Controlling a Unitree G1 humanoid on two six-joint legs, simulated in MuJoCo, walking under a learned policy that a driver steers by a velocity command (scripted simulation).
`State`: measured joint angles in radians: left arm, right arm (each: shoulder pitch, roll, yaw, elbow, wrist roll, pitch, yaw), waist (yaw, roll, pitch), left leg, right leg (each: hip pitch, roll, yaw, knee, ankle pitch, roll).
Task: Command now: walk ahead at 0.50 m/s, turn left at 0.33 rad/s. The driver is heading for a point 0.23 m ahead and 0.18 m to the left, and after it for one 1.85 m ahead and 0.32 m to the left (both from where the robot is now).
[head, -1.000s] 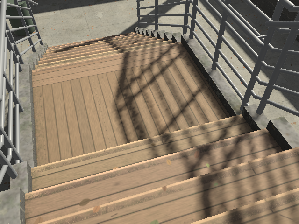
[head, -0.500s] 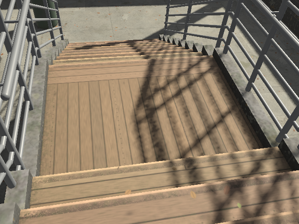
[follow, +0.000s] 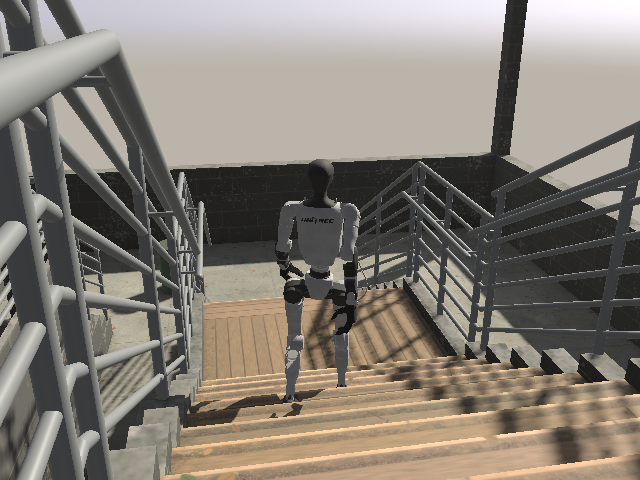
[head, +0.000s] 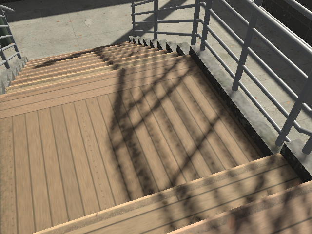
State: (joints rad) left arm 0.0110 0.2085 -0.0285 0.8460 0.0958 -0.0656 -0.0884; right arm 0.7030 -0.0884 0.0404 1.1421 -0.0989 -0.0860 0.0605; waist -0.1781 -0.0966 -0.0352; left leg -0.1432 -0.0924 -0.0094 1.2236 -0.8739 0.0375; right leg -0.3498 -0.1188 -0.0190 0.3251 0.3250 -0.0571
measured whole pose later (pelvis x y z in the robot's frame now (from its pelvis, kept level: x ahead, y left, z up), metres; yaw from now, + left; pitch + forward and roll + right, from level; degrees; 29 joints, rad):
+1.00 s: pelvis +0.40 +0.04 -0.23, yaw +20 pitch +1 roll +0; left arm 0.31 0.21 0.02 1.01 -0.01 -0.08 -0.11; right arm 0.18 -0.25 -0.03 0.91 0.00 -0.05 0.08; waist 0.01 0.00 0.02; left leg -0.38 0.04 0.06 0.70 -0.34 0.00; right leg -0.33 -0.03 -0.06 0.71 -0.40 -0.01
